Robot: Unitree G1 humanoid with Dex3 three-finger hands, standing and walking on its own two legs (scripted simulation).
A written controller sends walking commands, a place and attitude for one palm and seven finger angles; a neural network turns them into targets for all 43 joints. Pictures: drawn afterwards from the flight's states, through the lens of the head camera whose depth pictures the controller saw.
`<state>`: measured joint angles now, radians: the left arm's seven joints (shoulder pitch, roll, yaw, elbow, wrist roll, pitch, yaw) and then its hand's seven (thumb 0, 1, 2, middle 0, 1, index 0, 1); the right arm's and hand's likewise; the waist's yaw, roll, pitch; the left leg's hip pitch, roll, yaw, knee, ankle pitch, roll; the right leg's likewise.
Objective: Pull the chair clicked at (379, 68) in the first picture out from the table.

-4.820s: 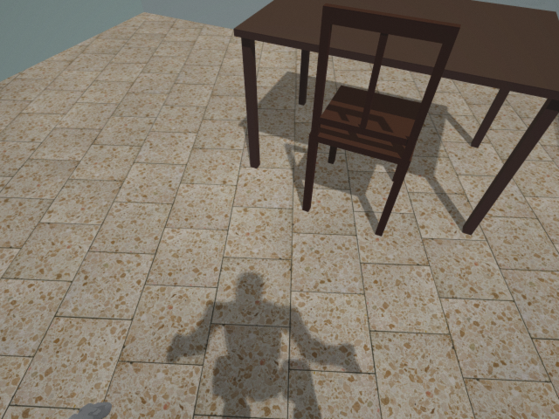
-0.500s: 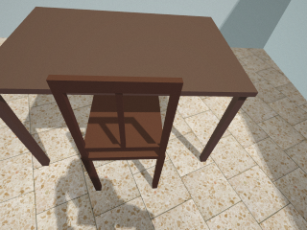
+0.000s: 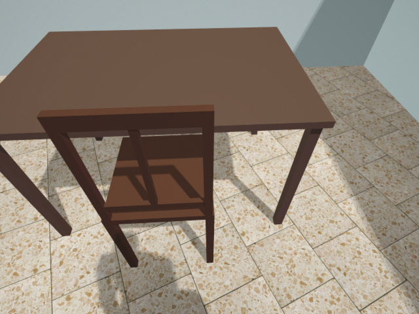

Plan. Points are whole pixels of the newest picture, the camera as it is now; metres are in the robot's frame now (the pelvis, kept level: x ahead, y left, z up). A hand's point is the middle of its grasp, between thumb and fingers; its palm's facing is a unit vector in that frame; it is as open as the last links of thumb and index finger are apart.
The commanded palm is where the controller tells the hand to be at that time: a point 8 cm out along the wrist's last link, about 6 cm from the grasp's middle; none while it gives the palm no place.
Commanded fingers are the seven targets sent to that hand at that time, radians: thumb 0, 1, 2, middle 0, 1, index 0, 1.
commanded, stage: come to a stop and stand still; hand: left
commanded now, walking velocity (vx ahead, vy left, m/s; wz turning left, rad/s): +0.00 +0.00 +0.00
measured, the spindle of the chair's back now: (145, 170) +0.50 +0.20 -0.07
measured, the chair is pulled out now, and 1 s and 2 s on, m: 0.00 0.00 0.00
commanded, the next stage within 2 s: look again from close up in 0.96 s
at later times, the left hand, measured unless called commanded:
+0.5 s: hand out of the picture -0.01 +0.16 -0.18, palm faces +0.07 -0.98 -0.17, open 7.4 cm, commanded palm none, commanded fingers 0.00 0.90 0.90 -0.20 -0.30 -0.20 -0.30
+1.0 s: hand out of the picture +0.03 +0.20 -0.17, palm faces +0.02 -0.98 -0.20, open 7.4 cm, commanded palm none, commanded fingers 0.00 0.90 0.90 -0.20 -0.30 -0.20 -0.30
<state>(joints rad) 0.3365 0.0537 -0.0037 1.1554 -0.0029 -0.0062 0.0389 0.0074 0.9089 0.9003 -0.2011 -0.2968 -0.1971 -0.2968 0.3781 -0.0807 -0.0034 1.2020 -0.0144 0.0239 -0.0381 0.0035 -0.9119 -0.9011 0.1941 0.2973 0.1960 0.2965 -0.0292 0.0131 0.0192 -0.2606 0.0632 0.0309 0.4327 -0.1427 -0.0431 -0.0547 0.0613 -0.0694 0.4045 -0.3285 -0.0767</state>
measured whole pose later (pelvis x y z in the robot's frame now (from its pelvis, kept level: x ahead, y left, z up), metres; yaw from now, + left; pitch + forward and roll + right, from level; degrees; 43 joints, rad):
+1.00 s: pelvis +0.04 +0.03 +0.00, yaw -1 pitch -1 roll +2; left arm 0.30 0.14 0.00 1.14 0.00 0.00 0.04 0.01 0.91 0.90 -0.20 -0.30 -0.20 -0.30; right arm 0.25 -0.14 0.01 1.17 -0.01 0.01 -0.04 0.00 -0.92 -0.90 0.20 0.30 0.20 0.30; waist 0.00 -0.01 0.04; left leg -0.19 0.00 0.08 0.40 -0.19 0.00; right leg 0.01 0.00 -0.03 0.36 -0.36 -0.03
